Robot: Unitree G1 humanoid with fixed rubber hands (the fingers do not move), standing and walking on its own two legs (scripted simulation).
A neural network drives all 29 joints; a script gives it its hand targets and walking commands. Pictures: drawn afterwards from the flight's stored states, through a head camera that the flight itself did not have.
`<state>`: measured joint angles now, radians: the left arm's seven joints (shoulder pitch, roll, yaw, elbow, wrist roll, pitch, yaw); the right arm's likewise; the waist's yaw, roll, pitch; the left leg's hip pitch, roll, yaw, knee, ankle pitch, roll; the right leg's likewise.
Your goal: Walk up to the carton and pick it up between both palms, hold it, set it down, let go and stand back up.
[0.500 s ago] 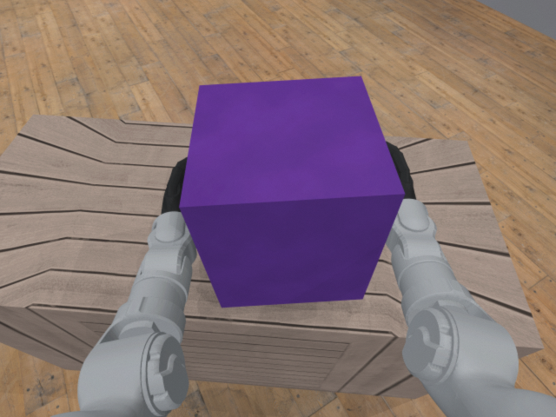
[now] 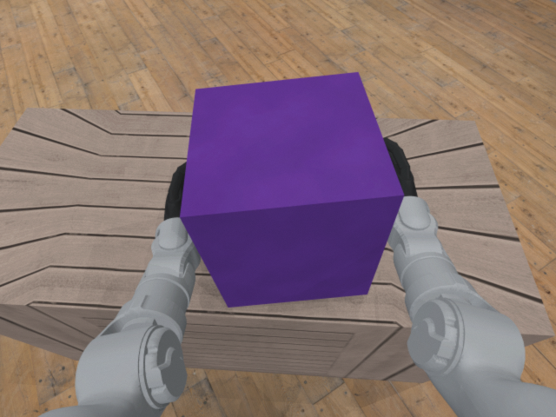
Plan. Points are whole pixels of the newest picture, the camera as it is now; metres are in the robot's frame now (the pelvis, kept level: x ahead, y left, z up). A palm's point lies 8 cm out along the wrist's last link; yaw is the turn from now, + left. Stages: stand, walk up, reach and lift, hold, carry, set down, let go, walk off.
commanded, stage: set down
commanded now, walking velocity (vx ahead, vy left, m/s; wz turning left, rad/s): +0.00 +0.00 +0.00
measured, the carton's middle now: (287, 199) +0.45 +0.02 +0.01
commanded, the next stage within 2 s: none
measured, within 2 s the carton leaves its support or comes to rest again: rests again in 0.44 s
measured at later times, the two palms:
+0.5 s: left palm (180, 216) +0.40 +0.18 +0.03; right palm (399, 194) +0.45 -0.14 +0.05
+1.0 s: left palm (181, 216) +0.40 +0.18 +0.02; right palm (400, 200) +0.44 -0.15 +0.04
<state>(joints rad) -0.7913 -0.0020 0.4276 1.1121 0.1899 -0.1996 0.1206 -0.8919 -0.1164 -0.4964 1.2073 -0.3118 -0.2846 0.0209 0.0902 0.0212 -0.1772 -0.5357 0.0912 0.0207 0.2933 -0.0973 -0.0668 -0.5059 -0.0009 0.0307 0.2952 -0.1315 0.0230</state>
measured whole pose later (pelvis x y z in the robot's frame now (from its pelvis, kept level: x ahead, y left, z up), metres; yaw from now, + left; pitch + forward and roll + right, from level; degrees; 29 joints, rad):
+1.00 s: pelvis +0.00 +0.00 +0.00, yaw -1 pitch +18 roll +0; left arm -0.79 -0.06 0.55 1.03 0.32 -0.22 0.08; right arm -0.84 -0.07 -0.63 1.10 -0.43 -0.31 0.07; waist 0.09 0.00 -0.11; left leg -0.50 0.08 0.04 0.28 -0.10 -0.06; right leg -0.48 -0.01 0.04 0.31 -0.14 0.03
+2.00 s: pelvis -0.01 +0.00 -0.01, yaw -2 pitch +27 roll -1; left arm -0.95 0.11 0.24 1.39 -0.03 -0.33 0.16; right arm -1.04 -0.21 -0.15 1.43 0.03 -0.30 -0.02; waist 0.09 0.01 -0.23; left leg -0.76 0.11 0.03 0.45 -0.15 -0.07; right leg -0.72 0.02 0.04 0.41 -0.16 0.02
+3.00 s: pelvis -0.03 +0.00 -0.01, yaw +1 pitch +22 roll -1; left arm -1.07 0.29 -0.03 1.06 -0.31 0.13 0.14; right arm -1.23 -0.48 0.17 1.34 0.48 0.03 0.07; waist 0.11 0.00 -0.23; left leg -0.71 0.11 -0.01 0.44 -0.11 -0.07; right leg -0.66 0.01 0.00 0.42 -0.14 0.01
